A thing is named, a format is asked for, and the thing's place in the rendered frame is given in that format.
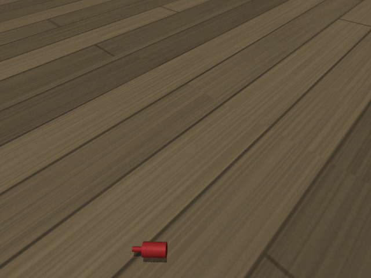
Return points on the bottle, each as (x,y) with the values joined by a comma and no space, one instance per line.
(152,249)

